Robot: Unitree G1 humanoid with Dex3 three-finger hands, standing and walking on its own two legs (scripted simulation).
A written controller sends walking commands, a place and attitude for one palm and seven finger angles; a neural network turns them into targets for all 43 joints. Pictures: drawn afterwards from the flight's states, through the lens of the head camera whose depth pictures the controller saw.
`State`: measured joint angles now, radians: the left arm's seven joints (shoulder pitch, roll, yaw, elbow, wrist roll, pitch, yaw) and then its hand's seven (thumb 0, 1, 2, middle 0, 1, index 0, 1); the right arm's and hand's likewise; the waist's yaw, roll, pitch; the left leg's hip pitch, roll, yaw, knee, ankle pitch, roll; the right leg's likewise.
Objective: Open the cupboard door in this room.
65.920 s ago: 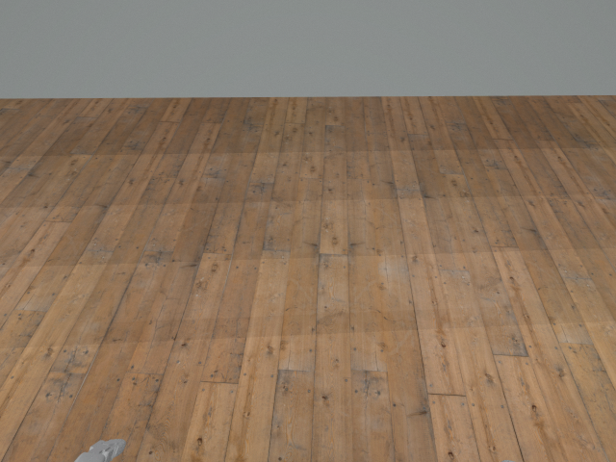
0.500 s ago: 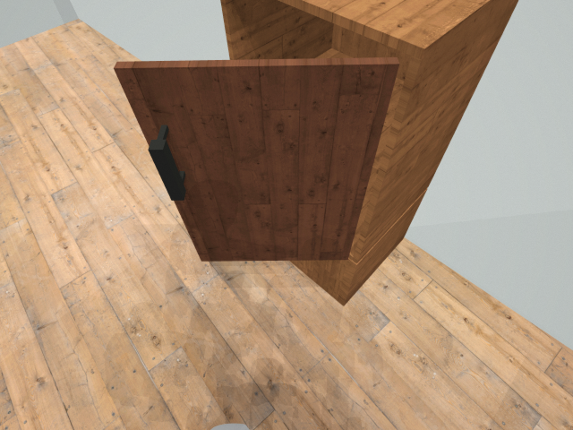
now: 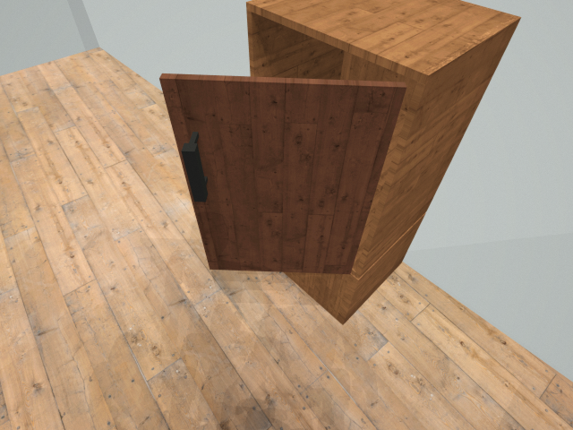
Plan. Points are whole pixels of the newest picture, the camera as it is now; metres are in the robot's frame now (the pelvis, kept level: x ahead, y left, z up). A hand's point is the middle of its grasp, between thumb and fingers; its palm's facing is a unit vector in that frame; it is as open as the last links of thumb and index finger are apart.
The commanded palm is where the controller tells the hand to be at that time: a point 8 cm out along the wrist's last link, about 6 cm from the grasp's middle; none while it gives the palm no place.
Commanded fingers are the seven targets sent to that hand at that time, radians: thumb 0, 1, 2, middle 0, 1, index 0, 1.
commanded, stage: come to a stop and stand still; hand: left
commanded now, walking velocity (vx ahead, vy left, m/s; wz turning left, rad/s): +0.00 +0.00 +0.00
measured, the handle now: (197, 167) +0.57 +0.23 +0.02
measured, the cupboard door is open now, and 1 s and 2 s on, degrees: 44 44 44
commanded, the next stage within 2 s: look again from close up in 0.12 s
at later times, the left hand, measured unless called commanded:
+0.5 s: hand out of the picture +0.04 +0.19 -0.18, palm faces +0.01 -0.98 -0.20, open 7.3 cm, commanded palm none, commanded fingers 0.00 0.90 0.90 -0.20 -0.30 -0.20 -0.30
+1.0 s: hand (151, 352) +0.22 +0.21 -0.02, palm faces +0.27 -0.95 -0.14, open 7.5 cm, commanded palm +0.14 +0.26 -0.05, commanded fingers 0.00 0.67 0.80 -0.22 -0.45 -0.22 -0.45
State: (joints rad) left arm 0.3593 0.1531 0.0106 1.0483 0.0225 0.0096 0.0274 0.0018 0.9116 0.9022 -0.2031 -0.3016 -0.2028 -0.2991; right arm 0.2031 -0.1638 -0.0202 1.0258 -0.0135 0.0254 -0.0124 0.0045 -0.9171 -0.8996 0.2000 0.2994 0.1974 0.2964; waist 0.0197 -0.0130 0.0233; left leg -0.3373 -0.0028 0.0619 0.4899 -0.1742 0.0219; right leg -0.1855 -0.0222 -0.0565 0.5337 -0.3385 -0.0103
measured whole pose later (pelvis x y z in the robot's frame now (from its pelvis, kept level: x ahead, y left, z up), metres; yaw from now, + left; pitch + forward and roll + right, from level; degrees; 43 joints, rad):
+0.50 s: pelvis +0.02 +0.02 -0.01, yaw +0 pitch +0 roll -1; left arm 0.30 0.14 0.00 1.04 0.02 -0.02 0.05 0.00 0.91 0.90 -0.20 -0.30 -0.20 -0.30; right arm 0.34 -0.13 0.02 1.06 -0.02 0.00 -0.01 0.02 -0.92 -0.90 0.20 0.30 0.20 0.30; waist -0.02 0.02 0.03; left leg -0.36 -0.01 0.04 0.59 -0.23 0.05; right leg -0.15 -0.02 -0.06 0.54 -0.38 0.01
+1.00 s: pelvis +0.02 +0.02 -0.01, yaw +1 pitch +1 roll +1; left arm 0.42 0.19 0.07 0.10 -0.14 -0.11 0.11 0.01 0.86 0.88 -0.21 -0.34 -0.21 -0.34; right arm 0.25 -0.21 0.00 0.77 0.03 -0.24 -0.05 0.01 -0.90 -0.90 0.20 0.30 0.20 0.30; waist -0.02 -0.02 -0.03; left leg -0.40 -0.06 0.06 0.59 -0.22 0.05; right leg -0.30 -0.04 -0.06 0.66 -0.40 -0.02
